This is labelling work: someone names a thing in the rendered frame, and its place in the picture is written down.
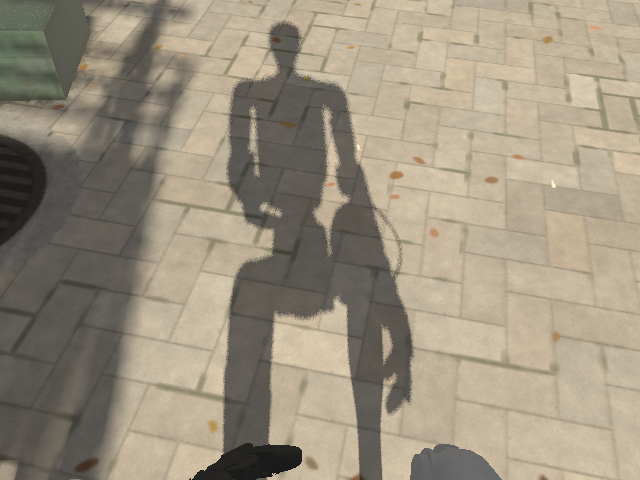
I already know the robot right shin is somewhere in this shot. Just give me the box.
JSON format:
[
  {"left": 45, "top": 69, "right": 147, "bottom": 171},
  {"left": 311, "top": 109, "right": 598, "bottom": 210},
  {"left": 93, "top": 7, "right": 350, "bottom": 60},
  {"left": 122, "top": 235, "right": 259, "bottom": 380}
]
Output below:
[{"left": 433, "top": 444, "right": 459, "bottom": 453}]

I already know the robot left hand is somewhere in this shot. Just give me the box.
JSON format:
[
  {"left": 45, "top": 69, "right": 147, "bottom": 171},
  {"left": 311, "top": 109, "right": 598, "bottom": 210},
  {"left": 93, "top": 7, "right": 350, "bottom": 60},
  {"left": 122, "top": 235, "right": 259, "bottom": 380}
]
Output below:
[{"left": 189, "top": 443, "right": 302, "bottom": 480}]

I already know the robot right thigh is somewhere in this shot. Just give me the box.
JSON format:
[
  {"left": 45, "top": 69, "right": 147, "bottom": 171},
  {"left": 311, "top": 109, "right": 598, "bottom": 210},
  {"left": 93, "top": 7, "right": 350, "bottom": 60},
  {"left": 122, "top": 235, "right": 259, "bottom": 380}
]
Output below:
[{"left": 410, "top": 446, "right": 502, "bottom": 480}]

